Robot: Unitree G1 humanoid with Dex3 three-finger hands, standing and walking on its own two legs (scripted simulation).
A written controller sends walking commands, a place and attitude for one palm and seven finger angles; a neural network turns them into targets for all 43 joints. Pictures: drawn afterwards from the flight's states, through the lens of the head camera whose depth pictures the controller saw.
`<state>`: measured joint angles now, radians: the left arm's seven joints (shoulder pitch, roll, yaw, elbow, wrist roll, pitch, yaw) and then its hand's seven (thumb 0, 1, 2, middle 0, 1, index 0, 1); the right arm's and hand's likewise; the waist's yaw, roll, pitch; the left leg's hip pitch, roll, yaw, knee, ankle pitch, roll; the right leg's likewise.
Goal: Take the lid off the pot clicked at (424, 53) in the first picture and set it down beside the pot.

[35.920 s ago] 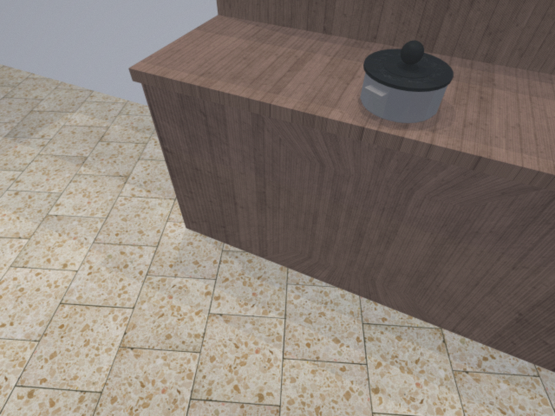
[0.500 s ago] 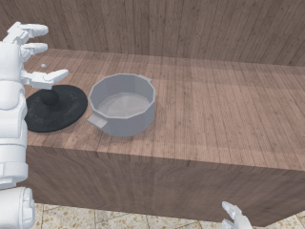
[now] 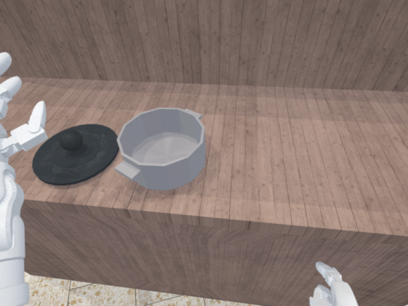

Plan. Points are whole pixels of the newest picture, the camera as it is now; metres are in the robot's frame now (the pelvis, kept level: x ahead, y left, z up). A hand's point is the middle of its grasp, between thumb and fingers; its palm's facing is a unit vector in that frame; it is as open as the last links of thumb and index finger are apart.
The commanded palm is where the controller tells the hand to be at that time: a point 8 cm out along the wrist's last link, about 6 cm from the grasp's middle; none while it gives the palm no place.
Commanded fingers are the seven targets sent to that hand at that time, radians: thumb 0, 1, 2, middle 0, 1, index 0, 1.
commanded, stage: draw the hand back to the body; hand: left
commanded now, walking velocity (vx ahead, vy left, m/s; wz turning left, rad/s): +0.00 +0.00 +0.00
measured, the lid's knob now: (71, 140) +0.45 +0.37 +0.07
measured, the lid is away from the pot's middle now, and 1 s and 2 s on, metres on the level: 0.23 0.23 0.23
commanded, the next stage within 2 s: step back with the hand held close in 1.04 s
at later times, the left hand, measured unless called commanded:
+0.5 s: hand (1, 167) +0.22 +0.28 +0.24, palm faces +0.49 -0.85 -0.22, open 7.4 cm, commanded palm +0.17 +0.31 +0.24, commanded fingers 0.00 0.90 0.90 -0.20 -0.30 -0.20 -0.30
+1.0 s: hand out of the picture +0.15 +0.27 +0.23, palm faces +0.46 -0.83 -0.31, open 7.4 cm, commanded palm +0.10 +0.31 +0.24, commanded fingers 0.00 0.90 0.90 -0.20 -0.30 -0.20 -0.30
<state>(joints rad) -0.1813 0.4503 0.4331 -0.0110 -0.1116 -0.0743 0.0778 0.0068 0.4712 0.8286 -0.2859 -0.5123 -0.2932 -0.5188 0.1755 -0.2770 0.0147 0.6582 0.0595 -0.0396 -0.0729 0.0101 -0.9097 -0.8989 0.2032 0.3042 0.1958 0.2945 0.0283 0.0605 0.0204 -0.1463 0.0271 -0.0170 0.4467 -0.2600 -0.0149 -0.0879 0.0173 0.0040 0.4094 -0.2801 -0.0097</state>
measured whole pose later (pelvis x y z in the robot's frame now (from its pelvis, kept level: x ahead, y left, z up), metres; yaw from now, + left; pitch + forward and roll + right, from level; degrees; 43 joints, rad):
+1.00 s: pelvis -0.03 +0.03 +0.00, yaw +0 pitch -6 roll -1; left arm 0.41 0.36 0.38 -0.60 -0.11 -0.13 0.09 0.01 0.89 0.90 -0.21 -0.30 -0.21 -0.30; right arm 0.15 -0.20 0.04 0.65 0.01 -0.10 -0.07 0.01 -0.91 -0.90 0.21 0.30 0.20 0.30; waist 0.07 0.05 0.02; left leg -0.12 0.00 -0.01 0.44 -0.22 0.02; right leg -0.03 -0.01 0.01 0.36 -0.22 0.02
